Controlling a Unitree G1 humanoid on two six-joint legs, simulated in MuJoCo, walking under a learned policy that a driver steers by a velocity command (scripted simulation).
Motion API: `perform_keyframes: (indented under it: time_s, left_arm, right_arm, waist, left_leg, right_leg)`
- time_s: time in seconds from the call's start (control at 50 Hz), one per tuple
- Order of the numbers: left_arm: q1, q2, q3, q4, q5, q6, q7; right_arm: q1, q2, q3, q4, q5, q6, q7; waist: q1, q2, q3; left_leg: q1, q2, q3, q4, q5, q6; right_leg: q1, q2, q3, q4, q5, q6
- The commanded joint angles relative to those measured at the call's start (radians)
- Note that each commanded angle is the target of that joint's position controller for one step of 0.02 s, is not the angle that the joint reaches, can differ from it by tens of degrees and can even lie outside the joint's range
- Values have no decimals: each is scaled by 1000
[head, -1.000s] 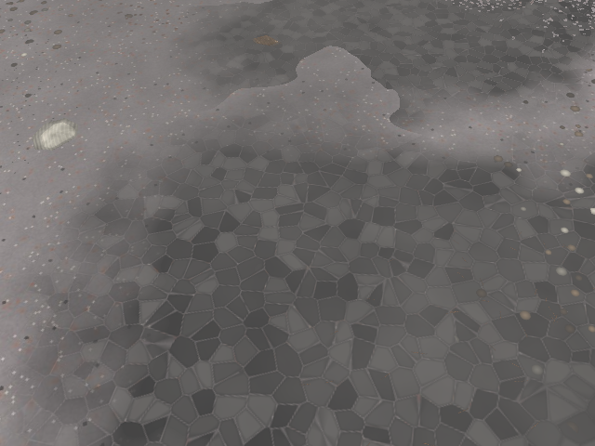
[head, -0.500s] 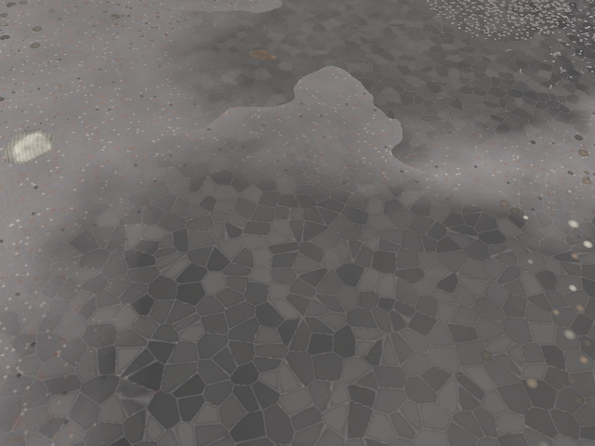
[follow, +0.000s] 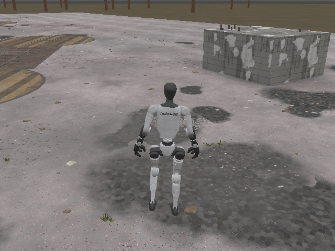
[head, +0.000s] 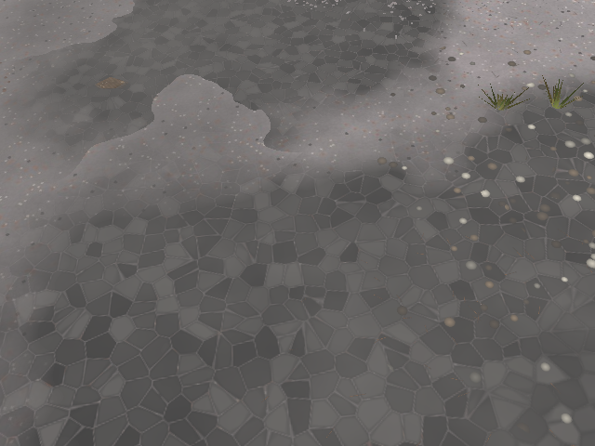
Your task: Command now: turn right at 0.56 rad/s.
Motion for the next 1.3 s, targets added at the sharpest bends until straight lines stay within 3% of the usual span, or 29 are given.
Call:
perform_keyframes:
  time_s: [0.02, 0.14, 0.18, 0.22, 0.24, 0.26, 0.28, 0.3, 0.36, 0.46, 0.56, 0.62, 0.64, 0.66, 0.68, 0.72, 0.76, 0.82, 0.94, 0.98, 1.02, 1.04, 1.06, 1.08, 1.1, 1.14, 1.18, 1.22, 1.3]
  left_arm:
    - [57, 168, 44, -44, 7, -5, 3]
    - [12, 190, 54, -62, 16, 5, -10]
    - [-7, 191, 58, -63, 15, 9, -16]
    - [-80, 161, 52, -81, 8, 13, -17]
    - [-54, 82, 32, -97, 3, 7, -12]
    - [-49, 70, 25, -108, 14, -4, -5]
    - [-70, 141, 37, -108, 42, -12, -6]
    - [-41, 151, 43, -84, 38, -18, -19]
    - [32, 121, 35, -24, 41, -22, -45]
    - [-42, 68, 10, -26, 28, -21, -40]
    - [-115, 20, -23, -23, 17, -19, -23]
    - [-17, 50, -21, 14, 18, -40, 7]
    - [40, 114, -7, 26, 33, -54, 23]
    - [70, 213, 13, 28, 28, -53, 35]
    - [90, 172, 9, 39, -2, -43, 33]
    - [23, 113, -6, 17, 3, -41, 33]
    - [-53, 75, -18, 5, 7, -36, 46]
    - [-62, 72, -17, 3, 18, -35, 49]
    - [-62, 118, 1, 7, 28, -35, 30]
    - [-51, 149, 14, 3, 32, -35, 18]
    - [-84, 173, 24, -10, 26, -31, 10]
    - [-93, 152, 22, -13, 28, -27, 8]
    - [-99, 96, 9, -24, 34, -22, -1]
    - [-158, 10, -19, -94, 33, -19, -9]
    - [-230, 80, -5, -116, 49, -29, -9]
    - [-151, 128, 9, -74, 19, -55, -30]
    - [-89, 117, 9, -23, 47, -62, -38]
    - [-91, 94, 5, -22, 47, -57, -41]
    - [-187, 83, 0, -55, 40, -50, -38]
  right_arm:
    - [-26, -69, -12, -76, 2, -8, -6]
    - [-29, -74, -4, -106, 14, -25, -12]
    - [9, -75, 0, -108, 13, -38, -10]
    - [105, -67, 2, -84, 7, -54, -18]
    - [158, -157, -15, -80, -3, -62, -30]
    - [138, -269, -37, -92, -20, -65, -27]
    - [100, -231, -34, -87, -31, -66, -22]
    - [52, -161, -16, -89, -18, -72, -15]
    - [32, -88, 5, -83, -3, -96, -5]
    - [151, -96, 0, -18, -1, -120, 8]
    - [207, -95, 8, 37, 5, -98, 17]
    - [181, -123, 1, 47, 20, -88, 12]
    - [175, -100, 9, 28, 27, -95, 11]
    - [214, -15, 30, -4, 43, -96, 12]
    - [185, -51, 20, 9, 39, -70, -3]
    - [159, -82, -4, 24, 13, -45, -3]
    - [166, -61, -10, 29, 4, -27, 11]
    - [174, -42, -13, 31, 2, -10, 26]
    - [67, -35, -6, -42, 3, 11, 57]
    - [51, -51, -9, -62, 4, 9, 67]
    - [81, -59, -13, -61, 1, 1, 81]
    - [158, -71, -21, -27, -1, -8, 82]
    - [266, -117, -35, 11, -6, -22, 70]
    - [311, -237, -56, -15, -1, -36, 60]
    - [274, -212, -51, -24, -10, -35, 43]
    - [159, -155, -33, -43, 4, -42, 26]
    - [139, -128, -26, -50, 10, -69, 25]
    - [195, -124, -26, -29, 17, -93, 33]
    - [285, -132, -32, 0, 16, -105, 31]
  waist:
    - [31, -145, -91]
    - [27, -159, -103]
    - [7, -153, -128]
    - [-76, -100, -87]
    - [-78, 101, -90]
    - [-70, 213, -51]
    - [-34, 108, 8]
    - [2, 82, 35]
    - [15, 98, 32]
    - [-28, 96, -5]
    - [-59, 153, -47]
    - [14, 86, -55]
    - [30, 14, -123]
    - [8, -190, -196]
    - [53, -231, -239]
    - [28, -131, -120]
    - [-19, -156, -60]
    - [-25, -167, -66]
    - [-2, -190, -75]
    - [8, -186, -97]
    - [-30, -150, -76]
    - [-61, -91, -66]
    - [-100, 110, -39]
    - [-124, 350, -8]
    - [-125, 195, 78]
    - [-26, 106, 100]
    - [-13, 71, 33]
    - [-18, 40, -10]
    - [-59, 56, 9]
  left_leg:
    - [-87, -8, -9, -69, -13, -2]
    - [63, -48, -18, -226, -31, 27]
    - [178, -67, -15, -336, -44, 47]
    - [432, -53, -26, -615, 38, 75]
    - [555, 175, -270, -757, -199, 116]
    - [486, 376, -598, -885, -400, 198]
    - [362, 375, -592, -876, -435, 240]
    - [328, 312, -508, -871, -393, 232]
    - [352, 184, -249, -853, -38, 204]
    - [449, 191, -106, -749, 558, 240]
    - [394, 165, -78, -631, 819, 231]
    - [321, 158, -137, -536, 744, 177]
    - [246, 133, -130, -477, 607, 134]
    - [87, 31, -45, -342, 162, 97]
    - [95, -46, 19, -180, -226, 96]
    - [0, -27, -4, 67, -236, 90]
    - [26, 2, -8, 74, -126, 69]
    - [43, -10, 34, 62, -68, 37]
    - [119, 12, 78, -166, -22, 58]
    - [172, 10, 101, -233, -32, 86]
    - [304, -15, 132, -371, 0, 124]
    - [424, -44, 125, -433, -22, 147]
    - [498, 51, -71, -616, -211, 190]
    - [514, 348, -635, -845, -576, 315]
    - [395, 354, -701, -931, -568, 364]
    - [352, 248, -489, -900, -339, 303]
    - [412, 161, -343, -864, -43, 270]
    - [469, 144, -303, -832, 126, 274]
    - [505, 146, -317, -826, 181, 295]
  right_leg:
    - [163, -261, 277, -67, 380, -173]
    - [70, -239, 377, -34, 355, -153]
    - [14, -206, 425, -48, 69, -138]
    - [-204, -108, 401, -6, -317, -63]
    - [-366, 0, 255, 225, -483, 3]
    - [-497, 132, 94, 449, -387, 30]
    - [-473, 24, 128, 547, -285, 28]
    - [-445, 8, 123, 581, -217, 34]
    - [-394, 3, 68, 642, -104, 71]
    - [-366, -12, 26, 500, -96, 111]
    - [-130, -31, -121, 210, -96, 95]
    - [91, -56, -79, -81, 135, 58]
    - [258, -187, 33, -88, 277, 40]
    - [428, -398, 205, -12, 661, -57]
    - [344, -474, 258, -20, 678, -173]
    - [229, -426, 173, -76, 540, -181]
    - [110, -359, 56, -126, 439, -125]
    - [70, -332, -31, -124, 405, -128]
    - [32, -376, -69, -93, 266, -132]
    - [12, -396, -50, -120, -35, -116]
    - [-92, -387, -56, -116, -363, -73]
    - [-192, -352, -95, -34, -468, -38]
    - [-314, -267, -208, 229, -517, 17]
    - [-585, -78, -253, 553, -513, 79]
    - [-617, -97, -73, 625, -375, 74]
    - [-536, -148, -50, 587, -143, 79]
    - [-471, -144, -67, 579, -32, 91]
    - [-477, -135, -70, 573, 9, 98]
    - [-554, -135, -72, 482, 46, 130]
Keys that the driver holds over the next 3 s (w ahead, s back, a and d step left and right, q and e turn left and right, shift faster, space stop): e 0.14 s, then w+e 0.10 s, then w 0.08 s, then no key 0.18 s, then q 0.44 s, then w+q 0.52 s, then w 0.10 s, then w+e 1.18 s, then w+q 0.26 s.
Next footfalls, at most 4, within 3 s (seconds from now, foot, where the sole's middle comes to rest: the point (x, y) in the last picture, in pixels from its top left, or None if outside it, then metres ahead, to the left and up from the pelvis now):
0.24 left None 0.06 0.12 -0.78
0.64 right None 0.12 -0.11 -0.78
1.06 left None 0.12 0.11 -0.78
1.56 right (337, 435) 0.47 -0.01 -0.78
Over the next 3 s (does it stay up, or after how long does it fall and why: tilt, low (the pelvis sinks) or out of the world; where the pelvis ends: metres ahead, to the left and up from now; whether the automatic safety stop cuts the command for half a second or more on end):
stays up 1.05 0.08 -0.01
